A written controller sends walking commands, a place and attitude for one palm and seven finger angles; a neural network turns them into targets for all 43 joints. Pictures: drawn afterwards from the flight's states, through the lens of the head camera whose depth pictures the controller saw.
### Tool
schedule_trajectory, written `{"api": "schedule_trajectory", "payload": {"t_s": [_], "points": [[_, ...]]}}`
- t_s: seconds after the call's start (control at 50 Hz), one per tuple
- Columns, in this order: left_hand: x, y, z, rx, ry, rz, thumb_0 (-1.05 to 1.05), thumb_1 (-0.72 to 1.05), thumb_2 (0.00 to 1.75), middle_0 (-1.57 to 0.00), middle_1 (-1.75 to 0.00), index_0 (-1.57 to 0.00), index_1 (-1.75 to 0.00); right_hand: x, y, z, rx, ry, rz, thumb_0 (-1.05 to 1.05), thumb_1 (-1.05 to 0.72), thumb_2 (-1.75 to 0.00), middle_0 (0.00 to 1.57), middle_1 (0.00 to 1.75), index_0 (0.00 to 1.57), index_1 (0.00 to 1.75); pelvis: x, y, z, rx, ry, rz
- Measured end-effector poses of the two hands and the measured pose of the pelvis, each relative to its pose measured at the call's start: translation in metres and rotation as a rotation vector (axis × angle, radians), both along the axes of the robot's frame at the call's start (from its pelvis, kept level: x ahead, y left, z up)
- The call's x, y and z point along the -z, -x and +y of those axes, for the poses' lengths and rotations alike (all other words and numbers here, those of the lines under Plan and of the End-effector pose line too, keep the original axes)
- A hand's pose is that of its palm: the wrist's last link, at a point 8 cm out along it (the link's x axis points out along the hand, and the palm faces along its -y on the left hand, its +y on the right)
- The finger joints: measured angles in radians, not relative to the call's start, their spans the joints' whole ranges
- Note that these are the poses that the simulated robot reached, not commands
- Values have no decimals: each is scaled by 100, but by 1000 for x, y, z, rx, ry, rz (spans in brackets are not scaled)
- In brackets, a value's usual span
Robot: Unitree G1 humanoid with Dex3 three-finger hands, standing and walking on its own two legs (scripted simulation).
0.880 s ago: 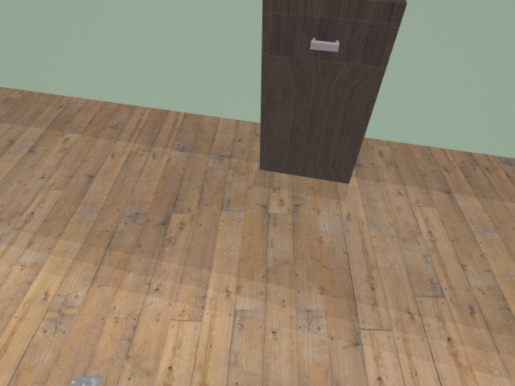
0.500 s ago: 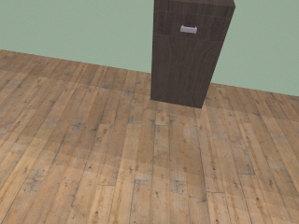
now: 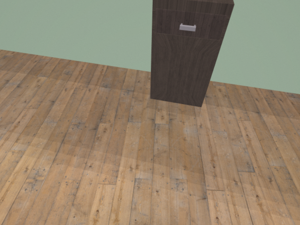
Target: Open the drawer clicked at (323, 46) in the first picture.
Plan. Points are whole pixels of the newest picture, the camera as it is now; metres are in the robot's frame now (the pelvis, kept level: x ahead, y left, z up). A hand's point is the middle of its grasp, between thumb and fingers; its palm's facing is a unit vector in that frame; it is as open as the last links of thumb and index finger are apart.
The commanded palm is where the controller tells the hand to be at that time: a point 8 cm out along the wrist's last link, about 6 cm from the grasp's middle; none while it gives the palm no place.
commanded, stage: look at it before walking up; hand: left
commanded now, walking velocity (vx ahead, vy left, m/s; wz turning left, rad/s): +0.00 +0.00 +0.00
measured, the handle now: (187, 26) +1.32 -0.19 -0.02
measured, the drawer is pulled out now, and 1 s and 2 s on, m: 0.00 0.00 0.00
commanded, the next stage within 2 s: walk to a spot facing it in 0.56 s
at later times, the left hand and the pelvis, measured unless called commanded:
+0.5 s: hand out of the picture +0.07 +0.25 -0.16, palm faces -0.03 -0.94 -0.34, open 7.4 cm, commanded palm none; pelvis +0.01 +0.00 +0.00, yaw +0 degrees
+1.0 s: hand out of the picture +0.09 +0.18 -0.18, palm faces -0.14 -0.96 -0.22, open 7.4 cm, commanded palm none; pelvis +0.06 -0.02 -0.01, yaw -10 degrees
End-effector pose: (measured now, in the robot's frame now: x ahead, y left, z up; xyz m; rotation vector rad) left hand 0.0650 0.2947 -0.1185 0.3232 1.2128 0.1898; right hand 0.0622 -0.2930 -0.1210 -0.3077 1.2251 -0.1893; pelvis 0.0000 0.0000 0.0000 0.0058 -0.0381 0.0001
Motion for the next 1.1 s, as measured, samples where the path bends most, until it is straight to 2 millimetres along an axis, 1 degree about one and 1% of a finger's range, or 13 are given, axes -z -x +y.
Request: {"api": "schedule_trajectory", "payload": {"t_s": [0.22,0.52,0.74,0.84,0.9,0.94,0.98,1.04,1.08,1.1], "points": [[0,-7,-3,6,8,-19,0,91,89,-20,-30,-20,-30,-3,-10,1,-9,-1,-23,1,-90,-90,20,30,21,30,-1,-1,0,0,0,1],[1,-4,-2,-1,6,9,0,91,89,-20,-30,-20,-30,-4,-17,-1,-12,7,-15,1,-90,-90,20,30,21,30,-1,-6,-1,0,1,5],[1,-7,-4,-7,3,16,0,91,89,-20,-30,-20,-30,-2,-21,1,-9,3,-12,1,-90,-90,20,30,20,30,-1,-11,-1,11,1,8],[14,-2,-19,4,47,70,0,91,89,-20,-30,-20,-29,9,-12,14,38,-36,-9,0,-90,-90,20,30,20,30,5,-23,-2,61,1,19],[22,-1,-32,16,78,115,0,91,89,-20,-30,-20,-29,18,-1,20,90,-65,1,0,-90,-90,20,30,20,30,9,-34,-5,98,-8,29],[25,-4,-44,31,93,149,0,91,89,-20,-30,-20,-29,24,10,22,138,-86,13,0,-90,-90,20,30,20,30,11,-42,-10,131,-16,30],[26,-15,-58,52,105,169,0,91,89,-20,-30,-20,-29,30,23,22,185,-105,38,0,-90,-90,20,30,21,30,12,-51,-17,159,-20,29],[30,-42,-81,88,118,142,1,91,89,-20,-30,-20,-29,44,41,16,238,-128,104,0,-90,-90,20,30,21,30,21,-66,-31,185,-12,25],[35,-57,-92,89,116,96,0,91,89,-20,-30,-20,-29,51,46,11,254,-140,160,0,-90,-90,20,30,20,30,26,-74,-40,187,-7,24],[34,-62,-98,83,117,83,0,91,89,-20,-30,-20,-29,50,44,9,258,-142,179,1,-90,-90,20,30,20,30,25,-79,-43,190,-2,23]]}}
